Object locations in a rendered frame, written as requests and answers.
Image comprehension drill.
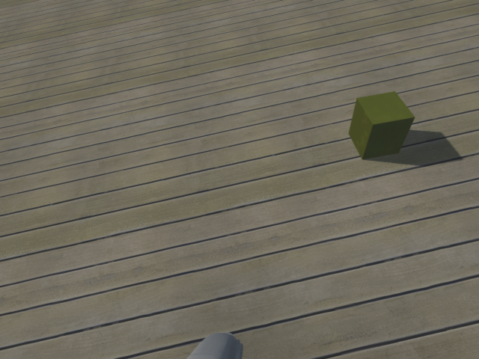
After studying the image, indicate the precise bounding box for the carton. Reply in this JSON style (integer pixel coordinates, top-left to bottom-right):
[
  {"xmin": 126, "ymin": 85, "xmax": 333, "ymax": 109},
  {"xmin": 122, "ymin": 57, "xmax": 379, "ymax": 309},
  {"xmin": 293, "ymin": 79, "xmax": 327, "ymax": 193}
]
[{"xmin": 349, "ymin": 91, "xmax": 415, "ymax": 159}]

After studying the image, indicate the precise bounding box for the left robot thigh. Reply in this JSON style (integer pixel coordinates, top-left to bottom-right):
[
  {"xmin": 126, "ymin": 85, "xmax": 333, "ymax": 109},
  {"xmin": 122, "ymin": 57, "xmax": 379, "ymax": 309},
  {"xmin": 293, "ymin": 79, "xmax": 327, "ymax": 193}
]
[{"xmin": 187, "ymin": 333, "xmax": 243, "ymax": 359}]

